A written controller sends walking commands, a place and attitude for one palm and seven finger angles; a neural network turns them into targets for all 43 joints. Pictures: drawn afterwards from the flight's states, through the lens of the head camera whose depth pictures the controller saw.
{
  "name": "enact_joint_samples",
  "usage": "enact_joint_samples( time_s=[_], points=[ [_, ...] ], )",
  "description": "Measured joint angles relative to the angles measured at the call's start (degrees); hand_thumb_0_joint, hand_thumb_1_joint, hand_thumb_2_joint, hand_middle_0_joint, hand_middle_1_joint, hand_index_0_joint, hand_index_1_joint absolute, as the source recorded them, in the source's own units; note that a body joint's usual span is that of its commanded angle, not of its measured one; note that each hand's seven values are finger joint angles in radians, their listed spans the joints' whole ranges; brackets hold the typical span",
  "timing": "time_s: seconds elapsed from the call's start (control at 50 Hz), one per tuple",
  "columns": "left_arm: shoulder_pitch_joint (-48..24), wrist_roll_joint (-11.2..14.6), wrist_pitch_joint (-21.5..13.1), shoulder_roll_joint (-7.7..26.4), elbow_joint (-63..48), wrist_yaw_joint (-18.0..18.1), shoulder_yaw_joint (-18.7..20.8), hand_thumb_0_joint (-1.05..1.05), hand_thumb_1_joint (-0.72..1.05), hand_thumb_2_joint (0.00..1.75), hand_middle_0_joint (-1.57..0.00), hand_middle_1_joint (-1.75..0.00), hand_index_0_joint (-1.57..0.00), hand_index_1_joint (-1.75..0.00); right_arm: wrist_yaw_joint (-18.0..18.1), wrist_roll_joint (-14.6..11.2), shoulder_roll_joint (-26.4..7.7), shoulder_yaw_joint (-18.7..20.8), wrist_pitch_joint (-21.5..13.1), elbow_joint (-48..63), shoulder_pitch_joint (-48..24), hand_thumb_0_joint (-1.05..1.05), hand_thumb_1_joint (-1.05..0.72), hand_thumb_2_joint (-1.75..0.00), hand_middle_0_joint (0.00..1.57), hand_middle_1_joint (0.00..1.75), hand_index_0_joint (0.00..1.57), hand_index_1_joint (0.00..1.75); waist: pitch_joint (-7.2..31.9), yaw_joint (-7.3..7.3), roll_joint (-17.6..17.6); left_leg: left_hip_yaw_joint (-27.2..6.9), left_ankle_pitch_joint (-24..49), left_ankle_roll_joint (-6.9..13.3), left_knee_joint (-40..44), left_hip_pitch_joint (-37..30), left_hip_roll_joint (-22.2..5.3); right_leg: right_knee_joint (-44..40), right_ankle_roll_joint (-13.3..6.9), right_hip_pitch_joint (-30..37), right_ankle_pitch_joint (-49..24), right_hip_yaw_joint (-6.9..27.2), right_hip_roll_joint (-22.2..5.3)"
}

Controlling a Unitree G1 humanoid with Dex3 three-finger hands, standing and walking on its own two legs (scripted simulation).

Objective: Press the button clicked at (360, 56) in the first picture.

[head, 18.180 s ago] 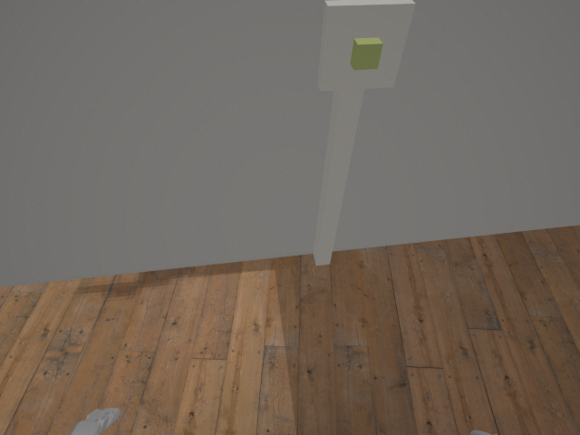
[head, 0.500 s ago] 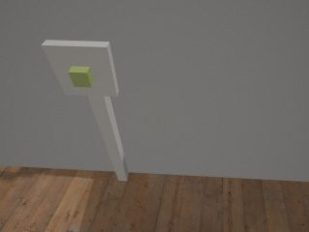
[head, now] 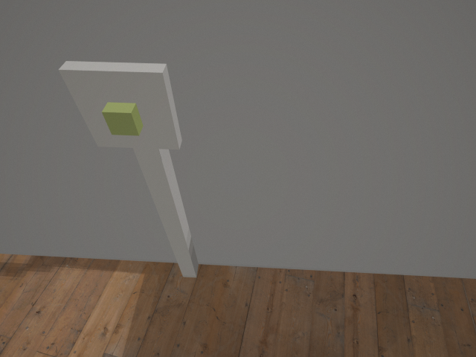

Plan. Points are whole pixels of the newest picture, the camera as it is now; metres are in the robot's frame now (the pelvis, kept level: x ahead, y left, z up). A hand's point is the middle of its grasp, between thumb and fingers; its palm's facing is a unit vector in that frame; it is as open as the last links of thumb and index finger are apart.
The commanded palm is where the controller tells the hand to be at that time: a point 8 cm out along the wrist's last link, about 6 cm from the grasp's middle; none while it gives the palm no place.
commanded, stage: raise the hand and make a fist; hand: left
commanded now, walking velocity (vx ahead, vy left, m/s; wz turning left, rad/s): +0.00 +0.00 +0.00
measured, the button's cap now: (124, 118) +0.49 +0.25 +0.13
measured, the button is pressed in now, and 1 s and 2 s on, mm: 0 0 0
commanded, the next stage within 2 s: none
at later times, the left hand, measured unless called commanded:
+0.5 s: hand out of the picture +0.12 +0.17 -0.04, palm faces +0.04 -1.00 +0.04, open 5.3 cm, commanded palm +0.11 +0.24 -0.01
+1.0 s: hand (85, 318) +0.16 +0.23 +0.04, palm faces +0.14 -0.99 -0.09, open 3.1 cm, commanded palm +0.13 +0.27 +0.05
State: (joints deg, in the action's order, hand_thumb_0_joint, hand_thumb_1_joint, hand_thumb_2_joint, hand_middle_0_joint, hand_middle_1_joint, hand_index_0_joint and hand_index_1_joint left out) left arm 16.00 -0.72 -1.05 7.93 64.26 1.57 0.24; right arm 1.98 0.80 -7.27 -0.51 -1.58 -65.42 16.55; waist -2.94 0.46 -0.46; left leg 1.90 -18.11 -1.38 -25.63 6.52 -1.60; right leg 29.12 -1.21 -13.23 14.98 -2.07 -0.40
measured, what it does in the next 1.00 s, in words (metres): stands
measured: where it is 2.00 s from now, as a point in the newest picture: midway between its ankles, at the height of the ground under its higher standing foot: outside the picture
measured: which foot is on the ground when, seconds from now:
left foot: down 0.00-1.00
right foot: down 0.00-1.00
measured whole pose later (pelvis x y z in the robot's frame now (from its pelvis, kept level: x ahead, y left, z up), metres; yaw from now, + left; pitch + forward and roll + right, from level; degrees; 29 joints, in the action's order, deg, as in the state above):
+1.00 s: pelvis -0.03 +0.03 -0.04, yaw +2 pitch +7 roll -2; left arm 29.8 13.7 -14.0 13.1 -15.4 -7.3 10.1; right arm 2.4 -1.8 -12.5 -1.5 -12.9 -31.3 19.2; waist 4.2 0.2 -1.3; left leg 0.0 -27.9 0.9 -52.6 31.5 -0.7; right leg 49.1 1.0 -34.4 21.4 -3.5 -2.2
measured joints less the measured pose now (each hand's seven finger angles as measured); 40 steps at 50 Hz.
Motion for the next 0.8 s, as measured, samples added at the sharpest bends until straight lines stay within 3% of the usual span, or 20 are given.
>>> enact_joint_samples(
  time_s=[0.08,0.1,0.12,0.2,0.28,0.36,0.4,0.46,0.52,0.56,0.62,0.68,0.74,0.8],
  points=[
    [-0.2,0.0,-0.4,0.0,0.0,0.4,0.0,0.01,0.92,0.9,-0.2,-0.3,-0.2,-0.3,-0.2,-0.2,-0.2,0.1,0.3,0.1,-0.1,0.0,-0.91,-0.89,0.2,0.3,0.2,0.3,0.0,0.05,-0.4,0.0,-0.3,-0.1,-1.4,0.9,-0.5,-0.2,0.0,0.0,-0.1,-0.3,0.4],
    [2.7,2.5,3.3,0.3,-9.0,1.0,-0.1,0.02,0.93,0.9,-0.2,-0.3,-0.2,-0.3,-0.1,-0.9,-0.6,-0.3,-0.2,2.5,0.6,0.0,-0.91,-0.89,0.2,0.3,0.2,0.3,-0.2,0.15,-0.6,0.1,-0.9,0.1,-2.2,1.2,-0.8,0.1,0.0,-0.3,-0.2,-0.2,0.7],
    [6.2,4.2,4.7,0.9,-19.6,1.7,0.5,0.03,0.95,0.9,-0.2,-0.3,-0.21,-0.3,1.1,-1.2,-1.2,-0.5,-2.4,4.7,1.7,0.01,-0.92,-0.89,0.2,0.3,0.2,0.3,-0.3,0.5,-0.6,0.2,-1.2,0.0,-2.2,1.1,-0.7,0.7,0.0,-0.6,0.0,0.0,0.6],
    [10.4,8.5,0.2,1.8,-46.2,5.7,0.8,0.04,0.96,0.9,-0.24,-0.34,-0.24,-0.34,3.1,-3.2,-4.9,1.0,-11.1,10.8,3.1,0.02,-0.93,-0.89,0.2,0.3,0.2,0.3,3.2,-0.16,-2.2,-1.0,-1.5,0.3,-4.4,3.5,0.3,2.4,0.5,-2.1,0.9,-1.1,-0.6],
    [5.1,10.1,-10.2,1.1,-56.3,2.0,2.7,0.03,0.95,0.9,-0.3,-0.41,-0.3,-0.41,2.4,-2.4,-7.6,2.7,-15.1,18.8,-1.2,0.02,-0.92,-0.89,0.2,0.3,0.2,0.3,6.8,-1.91,-2.2,-1.4,-2.9,0.8,-9.9,10.3,1.2,7.9,0.9,-8.7,2.4,-1.3,-1.8],
    [4.5,12.9,-23.3,-0.6,-58.7,-9.5,4.1,0.02,0.93,0.9,-0.38,-0.5,-0.39,-0.51,-0.8,-1.8,-7.5,4.1,-15.7,27.5,-6.1,0.01,-0.92,-0.89,0.2,0.3,0.2,0.3,8.9,-1.98,0.9,-0.2,-5.6,0.5,-17.3,17.8,0.9,15.4,0.6,-16.9,4.7,0.1,-1.6],
    [7.1,12.9,-26.8,-0.8,-58.8,-14.9,4.1,0.01,0.92,0.9,-0.43,-0.56,-0.44,-0.56,-2.0,-1.8,-7.7,4.5,-15.0,31.7,-7.7,0.01,-0.92,-0.89,0.2,0.3,0.2,0.3,9.0,-1.65,2.2,-0.1,-7.2,0.5,-21.0,20.7,0.7,18.7,0.4,-19.7,5.9,0.2,-1.4],
    [12.3,12.4,-25.4,0.3,-59.6,-17.8,3.9,0.01,0.91,0.9,-0.52,-0.64,-0.52,-0.65,-2.1,-2.0,-8.4,4.9,-13.1,37.0,-8.8,0.01,-0.91,-0.89,0.2,0.3,0.2,0.3,8.5,-0.2,3.6,-0.5,-9.0,0.4,-25.6,24.2,0.6,22.6,0.3,-22.9,7.4,-0.1,-1.5],
    [16.4,12.2,-23.5,1.5,-61.3,-15.4,4.6,0.01,0.91,0.9,-0.6,-0.73,-0.6,-0.74,-1.4,-2.0,-8.6,4.8,-12.2,40.3,-8.8,0.01,-0.91,-0.89,0.2,0.3,0.2,0.3,7.7,1.53,3.5,-1.8,-10.3,0.7,-29.3,27.4,0.6,25.0,0.4,-24.9,8.4,-1.3,-1.7],
    [17.7,12.1,-24.1,2.3,-64.2,-13.0,5.7,0.02,0.9,0.9,-0.66,-0.79,-0.66,-0.8,-1.0,-1.6,-8.3,4.0,-12.2,40.9,-8.4,0.01,-0.91,-0.9,0.2,0.3,0.2,0.3,7.5,2.46,3.0,-2.9,-11.0,0.8,-31.7,29.5,0.6,26.3,0.4,-26.2,8.8,-2.3,-1.8],
    [16.4,13.0,-27.6,3.1,-69.3,-11.6,6.4,0.02,0.9,0.9,-0.74,-0.88,-0.74,-0.88,-0.8,-1.3,-7.3,1.7,-12.7,39.5,-7.9,0.0,-0.91,-0.9,0.2,0.3,0.2,0.3,7.4,3.22,1.7,-4.5,-12.0,0.9,-34.8,32.1,0.6,27.9,0.5,-27.6,9.4,-3.8,-1.9],
    [10.9,13.6,-28.4,3.2,-72.7,-14.2,4.8,0.02,0.91,0.9,-0.82,-0.97,-0.82,-0.97,-0.8,-1.5,-5.8,-1.2,-12.8,37.2,-7.4,0.01,-0.91,-0.89,0.2,0.3,0.2,0.3,6.9,2.91,-0.3,-5.4,-12.5,1.1,-36.7,33.4,0.7,28.4,0.9,-27.9,9.4,-4.6,-2.0],
    [5.7,12.8,-22.8,4.1,-73.0,-17.7,2.9,0.02,0.91,0.9,-0.9,-1.06,-0.9,-1.06,-0.7,-2.4,-3.5,-3.4,-11.7,35.6,-5.8,0.01,-0.9,-0.89,0.2,0.3,0.2,0.3,7.0,1.59,-1.3,-4.7,-12.1,1.4,-36.0,33.0,0.6,27.5,1.3,-27.7,8.7,-4.0,-1.9],
    [4.9,12.9,-12.9,5.1,-72.1,-18.8,2.9,0.02,0.91,0.9,-0.98,-1.15,-0.98,-1.15,-0.2,-3.1,-1.8,-4.3,-9.7,35.4,-3.2,0.01,-0.9,-0.89,0.21,0.3,0.21,0.3,7.3,-0.32,-1.6,-3.1,-11.2,1.9,-32.9,30.7,0.7,25.2,1.6,-26.3,7.6,-2.4,-1.8]
  ],
)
